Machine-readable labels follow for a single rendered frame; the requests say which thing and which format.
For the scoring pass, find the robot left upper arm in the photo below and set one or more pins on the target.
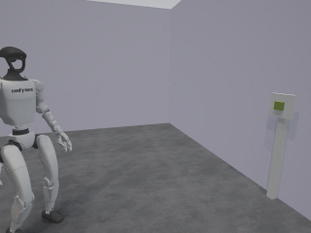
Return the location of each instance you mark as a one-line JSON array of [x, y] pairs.
[[41, 107]]

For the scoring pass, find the robot right shin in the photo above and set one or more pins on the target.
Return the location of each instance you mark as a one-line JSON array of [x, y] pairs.
[[19, 214]]

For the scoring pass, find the panel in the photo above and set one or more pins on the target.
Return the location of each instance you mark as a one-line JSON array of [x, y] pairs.
[[280, 140]]

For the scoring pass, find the button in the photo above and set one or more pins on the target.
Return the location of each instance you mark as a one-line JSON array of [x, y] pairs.
[[279, 106]]

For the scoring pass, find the robot left hand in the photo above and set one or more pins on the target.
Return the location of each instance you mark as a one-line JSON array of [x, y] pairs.
[[61, 139]]

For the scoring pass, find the robot head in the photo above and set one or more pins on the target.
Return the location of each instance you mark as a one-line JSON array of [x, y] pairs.
[[12, 54]]

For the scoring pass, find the robot left forearm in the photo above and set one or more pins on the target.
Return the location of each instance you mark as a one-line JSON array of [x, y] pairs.
[[52, 123]]

